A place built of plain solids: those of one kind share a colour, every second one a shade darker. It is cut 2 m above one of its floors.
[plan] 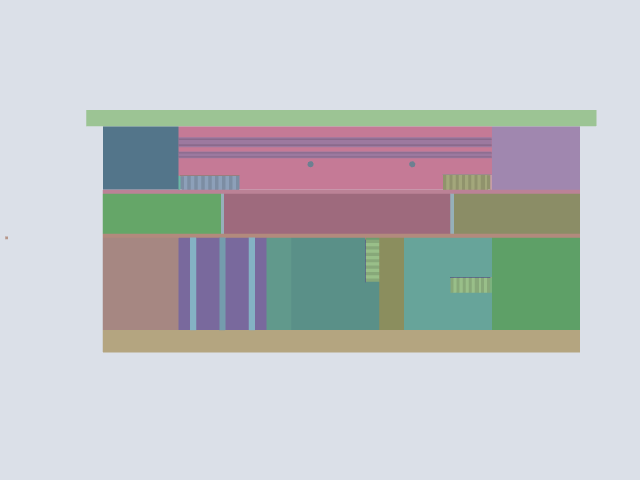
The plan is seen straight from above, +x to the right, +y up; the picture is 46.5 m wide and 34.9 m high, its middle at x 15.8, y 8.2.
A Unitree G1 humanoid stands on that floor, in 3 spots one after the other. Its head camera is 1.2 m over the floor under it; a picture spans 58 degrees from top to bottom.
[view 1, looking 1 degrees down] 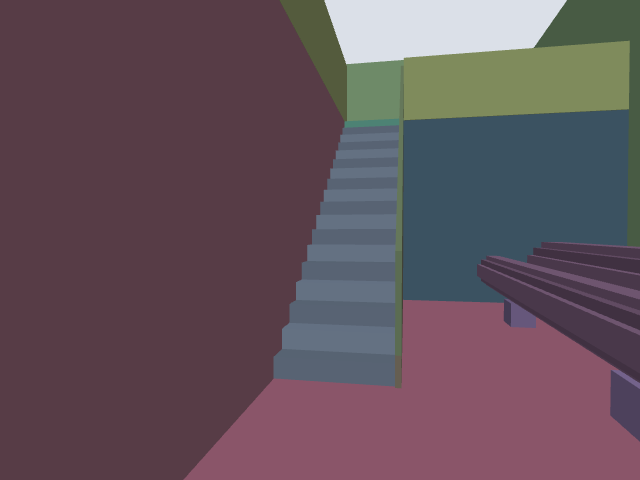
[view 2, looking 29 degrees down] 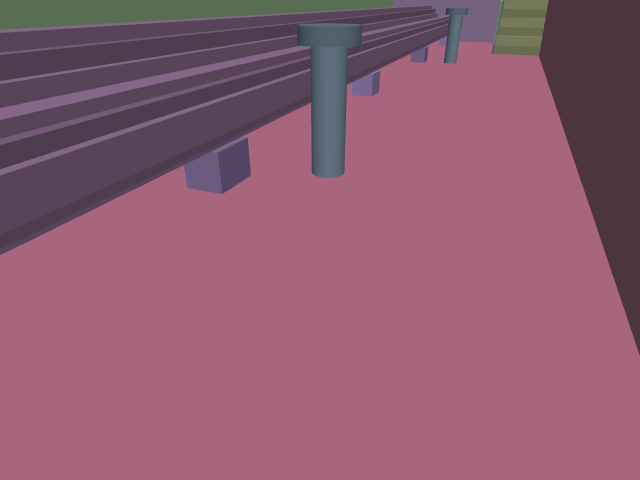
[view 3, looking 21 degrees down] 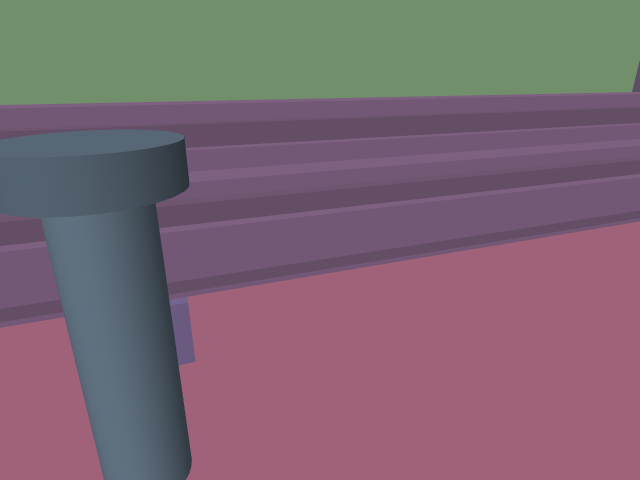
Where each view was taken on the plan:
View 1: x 13.34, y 12.91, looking -169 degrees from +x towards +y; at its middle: step_aisleb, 5.01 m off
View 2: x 12.04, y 12.54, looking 22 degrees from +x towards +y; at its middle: floor_aisle_concrete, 2.48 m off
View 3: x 22.65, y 12.54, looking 69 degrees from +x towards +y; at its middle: pipe_main_metal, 1.84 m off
